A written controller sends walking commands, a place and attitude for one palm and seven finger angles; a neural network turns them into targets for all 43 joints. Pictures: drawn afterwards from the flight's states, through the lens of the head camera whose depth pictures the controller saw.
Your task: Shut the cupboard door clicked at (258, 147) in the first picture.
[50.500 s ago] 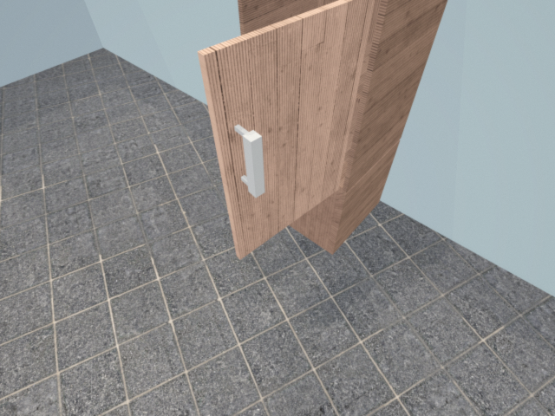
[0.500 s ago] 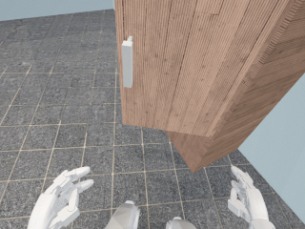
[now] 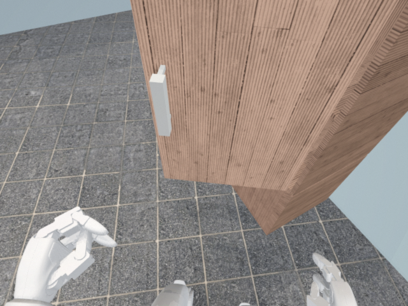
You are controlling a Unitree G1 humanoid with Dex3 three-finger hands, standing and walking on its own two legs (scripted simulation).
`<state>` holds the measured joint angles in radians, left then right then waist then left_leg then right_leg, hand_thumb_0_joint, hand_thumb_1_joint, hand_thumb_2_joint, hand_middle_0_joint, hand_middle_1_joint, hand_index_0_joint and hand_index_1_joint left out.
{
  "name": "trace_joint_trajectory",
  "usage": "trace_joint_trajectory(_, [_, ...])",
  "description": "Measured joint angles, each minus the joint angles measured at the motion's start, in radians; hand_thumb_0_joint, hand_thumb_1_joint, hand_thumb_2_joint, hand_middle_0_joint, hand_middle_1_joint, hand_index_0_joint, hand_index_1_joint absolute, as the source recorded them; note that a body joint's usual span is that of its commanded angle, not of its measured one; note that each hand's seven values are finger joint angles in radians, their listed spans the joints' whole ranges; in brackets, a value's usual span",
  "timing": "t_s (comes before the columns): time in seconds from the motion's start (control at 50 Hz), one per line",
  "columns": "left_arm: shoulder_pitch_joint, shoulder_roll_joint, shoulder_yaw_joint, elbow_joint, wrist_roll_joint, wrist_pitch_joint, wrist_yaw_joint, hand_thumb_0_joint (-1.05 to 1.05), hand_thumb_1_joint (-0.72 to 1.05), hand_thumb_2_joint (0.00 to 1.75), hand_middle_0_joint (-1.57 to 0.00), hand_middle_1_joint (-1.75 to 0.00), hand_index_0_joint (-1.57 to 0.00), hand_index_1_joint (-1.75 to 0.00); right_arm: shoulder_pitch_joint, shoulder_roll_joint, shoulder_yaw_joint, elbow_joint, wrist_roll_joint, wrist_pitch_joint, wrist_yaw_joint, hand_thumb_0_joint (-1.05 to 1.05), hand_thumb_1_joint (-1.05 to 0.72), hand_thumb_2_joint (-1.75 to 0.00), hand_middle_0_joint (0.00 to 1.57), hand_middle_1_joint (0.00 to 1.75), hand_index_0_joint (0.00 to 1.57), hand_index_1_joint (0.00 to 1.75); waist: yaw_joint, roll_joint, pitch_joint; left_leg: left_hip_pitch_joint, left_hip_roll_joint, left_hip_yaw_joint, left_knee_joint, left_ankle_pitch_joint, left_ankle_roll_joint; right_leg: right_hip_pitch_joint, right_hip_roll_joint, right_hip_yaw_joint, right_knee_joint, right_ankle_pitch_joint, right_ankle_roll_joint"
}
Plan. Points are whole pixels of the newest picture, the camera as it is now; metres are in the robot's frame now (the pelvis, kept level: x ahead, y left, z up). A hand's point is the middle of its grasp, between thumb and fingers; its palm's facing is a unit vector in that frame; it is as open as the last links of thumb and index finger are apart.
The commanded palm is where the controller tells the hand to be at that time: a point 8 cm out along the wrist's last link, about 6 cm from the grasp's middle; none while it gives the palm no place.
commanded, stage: raise the hand and make a fist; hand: left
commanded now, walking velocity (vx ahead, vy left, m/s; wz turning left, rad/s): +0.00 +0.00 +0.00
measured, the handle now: (163, 101) +0.51 +0.14 +0.11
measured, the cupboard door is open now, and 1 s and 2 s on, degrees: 55 55 55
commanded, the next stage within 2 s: bring the fist close to the handle in 0.96 s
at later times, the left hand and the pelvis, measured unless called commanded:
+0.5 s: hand (94, 249) +0.19 +0.19 +0.08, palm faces -0.08 -1.00 -0.01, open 3.1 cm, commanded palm +0.18 +0.25 +0.11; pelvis -0.02 +0.01 +0.02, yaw +0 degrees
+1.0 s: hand (95, 232) +0.21 +0.18 +0.11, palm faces -0.03 -1.00 -0.04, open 3.1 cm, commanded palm +0.18 +0.24 +0.11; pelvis -0.01 +0.00 +0.02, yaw +1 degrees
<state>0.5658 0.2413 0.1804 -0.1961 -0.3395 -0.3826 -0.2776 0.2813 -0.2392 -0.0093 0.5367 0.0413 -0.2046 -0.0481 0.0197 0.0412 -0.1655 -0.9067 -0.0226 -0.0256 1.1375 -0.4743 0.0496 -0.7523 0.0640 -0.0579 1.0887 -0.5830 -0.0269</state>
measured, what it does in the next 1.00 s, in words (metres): stands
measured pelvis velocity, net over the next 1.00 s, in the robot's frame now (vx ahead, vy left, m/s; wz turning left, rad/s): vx -0.01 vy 0.00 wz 0.01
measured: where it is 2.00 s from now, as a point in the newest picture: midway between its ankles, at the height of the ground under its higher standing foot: outside the picture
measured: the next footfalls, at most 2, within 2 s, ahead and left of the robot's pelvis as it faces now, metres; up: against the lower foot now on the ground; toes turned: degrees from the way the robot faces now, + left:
none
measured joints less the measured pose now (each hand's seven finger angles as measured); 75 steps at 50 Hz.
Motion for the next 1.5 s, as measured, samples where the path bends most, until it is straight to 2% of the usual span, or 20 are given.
trace_joint_trajectory(0.04, [-0.019, -0.007, -0.029, 0.018, 0.006, 0.0, -0.031, 0.02, 0.91, 0.9, -0.94, -1.11, -0.94, -1.11, -0.019, -0.016, -0.004, -0.003, 0.003, -0.001, -0.001, 0.01, -0.9, -0.9, 0.2, 0.3, 0.2, 0.3, 0.0, 0.005, 0.006, -0.013, -0.002, -0.001, 0.011, -0.001, 0.004, -0.011, -0.002, -0.002, 0.009, -0.002, 0.003])
trace_joint_trajectory(0.1, [-0.046, 0.002, -0.071, 0.041, 0.027, 0.044, -0.057, 0.02, 0.91, 0.9, -0.99, -1.17, -0.99, -1.17, -0.042, -0.02, -0.005, -0.021, 0.007, 0.004, -0.006, 0.01, -0.9, -0.9, 0.2, 0.3, 0.2, 0.3, -0.002, 0.0, 0.015, -0.018, -0.001, 0.003, 0.013, 0.001, 0.008, -0.017, -0.002, 0.002, 0.012, 0.001, 0.006])
trace_joint_trajectory(0.16, [-0.056, 0.028, -0.08, 0.021, 0.04, 0.081, -0.035, 0.02, 0.91, 0.9, -1.05, -1.23, -1.05, -1.23, -0.051, -0.005, -0.001, -0.043, 0.007, 0.015, -0.009, 0.01, -0.9, -0.9, 0.2, 0.3, 0.2, 0.3, -0.003, -0.01, 0.022, 0.004, 0.002, 0.007, -0.002, 0.007, 0.009, 0.003, 0.001, 0.007, -0.004, 0.011, 0.005])
trace_joint_trajectory(0.28, [-0.075, 0.034, -0.024, -0.026, 0.022, 0.067, 0.043, 0.02, 0.9, 0.9, -1.16, -1.35, -1.16, -1.35, -0.041, 0.019, 0.03, -0.067, 0.009, 0.037, 0.0, 0.01, -0.9, -0.9, 0.2, 0.3, 0.2, 0.3, -0.001, -0.001, 0.011, 0.077, 0.003, 0.001, -0.054, 0.028, 0.01, 0.081, 0.003, 0.005, -0.071, 0.041, 0.007])
trace_joint_trajectory(0.38, [-0.134, 0.024, -0.051, 0.058, 0.032, 0.117, 0.018, 0.02, 0.91, 0.9, -1.24, -1.43, -1.24, -1.44, -0.032, 0.01, 0.066, -0.073, 0.014, 0.043, 0.003, 0.01, -0.9, -0.9, 0.2, 0.3, 0.21, 0.3, -0.007, 0.013, 0.016, 0.105, -0.003, -0.006, -0.088, 0.053, 0.014, 0.114, -0.002, -0.002, -0.108, 0.065, 0.012])
trace_joint_trajectory(0.46, [-0.16, 0.042, -0.082, 0.102, 0.049, 0.16, 0.006, 0.02, 0.91, 0.9, -1.27, -1.47, -1.27, -1.47, -0.02, 0.005, 0.081, -0.073, 0.011, 0.037, -0.001, 0.01, -0.9, -0.89, 0.2, 0.3, 0.21, 0.3, -0.016, 0.004, 0.037, 0.125, -0.002, -0.005, -0.111, 0.07, 0.013, 0.13, -0.002, 0.0, -0.126, 0.081, 0.01])
trace_joint_trajectory(0.62, [-0.206, 0.062, -0.021, 0.07, 0.027, 0.092, 0.048, 0.02, 0.9, 0.9, -1.3, -1.5, -1.29, -1.5, 0.01, -0.01, 0.075, -0.03, 0.011, 0.017, 0.005, 0.01, -0.9, -0.9, 0.2, 0.3, 0.21, 0.3, -0.02, 0.006, 0.049, 0.174, 0.0, -0.005, -0.149, 0.087, 0.008, 0.177, 0.0, 0.002, -0.163, 0.099, 0.006])
trace_joint_trajectory(0.74, [-0.215, 0.045, -0.047, 0.158, 0.025, 0.175, -0.004, 0.02, 0.91, 0.9, -1.3, -1.5, -1.3, -1.5, 0.019, -0.025, 0.071, -0.03, 0.018, 0.015, 0.003, 0.01, -0.9, -0.9, 0.2, 0.3, 0.21, 0.3, -0.027, 0.018, 0.051, 0.192, -0.003, 0.003, -0.179, 0.1, 0.007, 0.186, -0.004, 0.011, -0.181, 0.107, 0.006])
trace_joint_trajectory(0.78, [-0.198, 0.042, -0.061, 0.162, 0.029, 0.184, -0.006, 0.02, 0.91, 0.9, -1.3, -1.5, -1.3, -1.5, 0.02, -0.025, 0.068, -0.034, 0.014, 0.01, 0.001, 0.01, -0.9, -0.9, 0.2, 0.3, 0.21, 0.3, -0.028, 0.013, 0.055, 0.193, -0.001, 0.007, -0.181, 0.1, 0.006, 0.185, -0.004, 0.015, -0.179, 0.106, 0.004])
trace_joint_trajectory(0.94, [-0.204, 0.042, -0.029, 0.097, 0.03, 0.062, 0.039, 0.02, 0.9, 0.9, -1.3, -1.5, -1.3, -1.5, -0.001, -0.022, 0.055, -0.014, 0.005, -0.007, 0.01, 0.01, -0.9, -0.9, 0.2, 0.3, 0.21, 0.3, -0.015, 0.003, 0.057, 0.169, 0.003, -0.004, -0.146, 0.08, -0.006, 0.163, 0.002, 0.003, -0.145, 0.084, -0.008])
trace_joint_trajectory(0.98, [-0.215, 0.038, -0.027, 0.106, 0.025, 0.071, 0.026, 0.02, 0.9, 0.9, -1.3, -1.5, -1.3, -1.5, -0.009, -0.022, 0.054, -0.012, 0.009, -0.002, 0.013, 0.01, -0.9, -0.9, 0.2, 0.3, 0.21, 0.3, -0.013, 0.011, 0.052, 0.166, 0.003, -0.007, -0.142, 0.077, -0.007, 0.161, 0.003, 0.0, -0.142, 0.081, -0.009])
trace_joint_trajectory(1.1, [-0.197, 0.033, -0.063, 0.145, 0.024, 0.163, -0.021, 0.02, 0.9, 0.9, -1.3, -1.5, -1.3, -1.5, -0.014, -0.018, 0.058, -0.032, 0.013, 0.013, 0.007, 0.01, -0.9, -0.9, 0.2, 0.3, 0.21, 0.3, -0.012, 0.021, 0.043, 0.176, 0.003, -0.001, -0.154, 0.075, -0.008, 0.167, 0.002, 0.007, -0.148, 0.078, -0.008])
trace_joint_trajectory(1.18, [-0.223, 0.034, -0.069, 0.139, 0.029, 0.131, 0.007, 0.02, 0.9, 0.9, -1.3, -1.5, -1.3, -1.5, -0.017, -0.016, 0.06, -0.033, 0.006, 0.006, 0.001, 0.01, -0.9, -0.9, 0.2, 0.3, 0.21, 0.3, -0.01, 0.012, 0.047, 0.166, 0.005, -0.005, -0.14, 0.069, -0.012, 0.157, 0.004, 0.003, -0.135, 0.072, -0.013])
trace_joint_trajectory(1.26, [-0.319, 0.019, -0.071, 0.154, 0.041, 0.089, 0.041, 0.02, 0.9, 0.9, -1.3, -1.5, -1.3, -1.5, -0.029, -0.02, 0.059, -0.016, 0.006, 0.002, 0.007, 0.01, -0.9, -0.9, 0.2, 0.3, 0.21, 0.3, -0.01, 0.013, 0.052, 0.139, 0.004, -0.015, -0.115, 0.063, -0.015, 0.136, 0.005, -0.009, -0.113, 0.063, -0.017])
trace_joint_trajectory(1.32, [-0.399, 0.009, -0.096, 0.198, 0.059, 0.114, 0.048, 0.02, 0.9, 0.9, -1.3, -1.5, -1.3, -1.5, -0.034, -0.023, 0.061, -0.005, 0.01, 0.011, 0.01, 0.01, -0.9, -0.9, 0.2, 0.3, 0.21, 0.3, -0.016, 0.019, 0.052, 0.129, 0.003, -0.017, -0.111, 0.063, -0.015, 0.126, 0.004, -0.011, -0.109, 0.062, -0.016])
trace_joint_trajectory(1.42, [-0.473, -0.001, -0.147, 0.267, 0.096, 0.201, 0.076, 0.02, 0.9, 0.9, -1.3, -1.5, -1.3, -1.5, -0.023, -0.018, 0.066, -0.007, 0.009, 0.038, 0.014, 0.01, -0.9, -0.9, 0.2, 0.3, 0.21, 0.3, -0.035, 0.018, 0.052, 0.148, 0.004, 0.001, -0.144, 0.073, -0.013, 0.133, 0.002, 0.008, -0.129, 0.073, -0.014])
trace_joint_trajectory(1.5, [-0.51, -0.014, -0.143, 0.298, 0.106, 0.2, 0.135, 0.02, 0.9, 0.9, -1.3, -1.5, -1.3, -1.5, -0.007, -0.013, 0.064, -0.002, 0.003, 0.055, 0.019, 0.01, -0.9, -0.9, 0.2, 0.3, 0.21, 0.3, -0.047, 0.01, 0.05, 0.169, 0.006, 0.017, -0.169, 0.077, -0.013, 0.145, 0.002, 0.025, -0.143, 0.077, -0.014])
